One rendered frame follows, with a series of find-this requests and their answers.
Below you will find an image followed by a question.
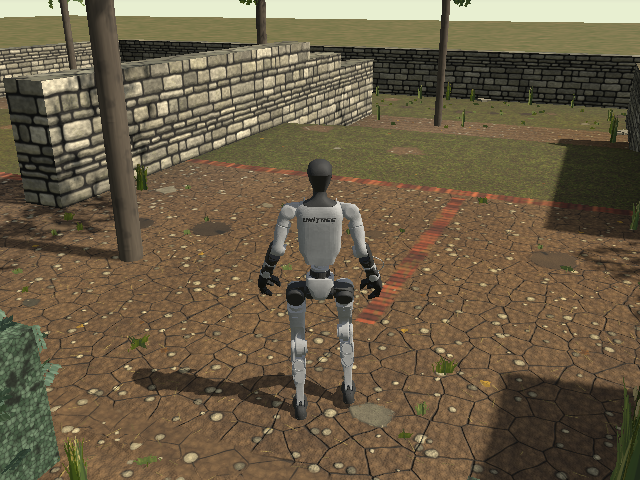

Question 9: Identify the right robot upper arm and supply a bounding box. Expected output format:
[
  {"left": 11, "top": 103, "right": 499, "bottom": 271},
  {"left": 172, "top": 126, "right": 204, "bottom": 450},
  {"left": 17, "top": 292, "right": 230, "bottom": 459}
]
[{"left": 341, "top": 202, "right": 368, "bottom": 258}]

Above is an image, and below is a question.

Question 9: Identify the left robot upper arm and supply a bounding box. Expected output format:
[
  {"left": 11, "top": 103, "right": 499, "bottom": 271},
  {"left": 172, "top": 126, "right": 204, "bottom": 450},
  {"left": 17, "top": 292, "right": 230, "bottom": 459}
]
[{"left": 270, "top": 202, "right": 299, "bottom": 256}]

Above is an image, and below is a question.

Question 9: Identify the right robot forearm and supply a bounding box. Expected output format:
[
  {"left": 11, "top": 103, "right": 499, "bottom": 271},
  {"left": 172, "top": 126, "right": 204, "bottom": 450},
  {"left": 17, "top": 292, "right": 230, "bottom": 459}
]
[{"left": 359, "top": 243, "right": 380, "bottom": 282}]

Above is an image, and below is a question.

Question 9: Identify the robot right hand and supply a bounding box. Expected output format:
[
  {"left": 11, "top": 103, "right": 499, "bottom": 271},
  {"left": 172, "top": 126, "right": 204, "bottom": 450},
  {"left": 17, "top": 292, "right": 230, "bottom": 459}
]
[{"left": 360, "top": 276, "right": 383, "bottom": 299}]

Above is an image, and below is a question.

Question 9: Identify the left robot forearm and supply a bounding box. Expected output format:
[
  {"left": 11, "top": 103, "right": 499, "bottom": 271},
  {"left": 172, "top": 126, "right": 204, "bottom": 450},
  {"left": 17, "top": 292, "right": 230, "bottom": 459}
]
[{"left": 260, "top": 241, "right": 280, "bottom": 279}]

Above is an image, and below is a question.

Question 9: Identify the robot right foot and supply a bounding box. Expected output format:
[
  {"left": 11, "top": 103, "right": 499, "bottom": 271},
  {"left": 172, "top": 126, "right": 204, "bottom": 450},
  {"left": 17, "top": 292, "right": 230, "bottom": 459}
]
[{"left": 341, "top": 380, "right": 356, "bottom": 404}]

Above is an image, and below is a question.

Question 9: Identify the robot left hand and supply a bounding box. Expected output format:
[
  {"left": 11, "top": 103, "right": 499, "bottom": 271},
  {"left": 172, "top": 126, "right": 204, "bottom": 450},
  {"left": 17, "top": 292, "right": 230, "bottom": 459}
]
[{"left": 258, "top": 275, "right": 281, "bottom": 296}]

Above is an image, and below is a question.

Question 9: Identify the right robot shin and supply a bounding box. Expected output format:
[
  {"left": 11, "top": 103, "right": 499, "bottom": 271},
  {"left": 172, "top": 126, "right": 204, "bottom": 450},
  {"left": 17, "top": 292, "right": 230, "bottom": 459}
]
[{"left": 340, "top": 323, "right": 354, "bottom": 391}]

